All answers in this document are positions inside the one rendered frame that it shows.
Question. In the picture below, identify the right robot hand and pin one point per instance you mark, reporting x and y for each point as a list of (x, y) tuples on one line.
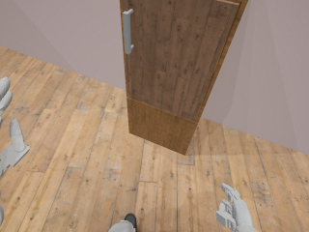
[(235, 214)]

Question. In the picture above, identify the left robot hand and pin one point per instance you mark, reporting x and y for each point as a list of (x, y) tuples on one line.
[(12, 154)]

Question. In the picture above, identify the robot left foot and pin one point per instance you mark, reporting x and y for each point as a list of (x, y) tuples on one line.
[(132, 219)]

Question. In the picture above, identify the cupboard door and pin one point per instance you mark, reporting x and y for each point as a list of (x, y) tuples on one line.
[(177, 44)]

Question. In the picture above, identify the handle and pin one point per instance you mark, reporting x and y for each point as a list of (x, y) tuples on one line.
[(127, 35)]

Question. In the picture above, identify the left robot thigh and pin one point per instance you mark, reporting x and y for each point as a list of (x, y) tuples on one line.
[(122, 227)]

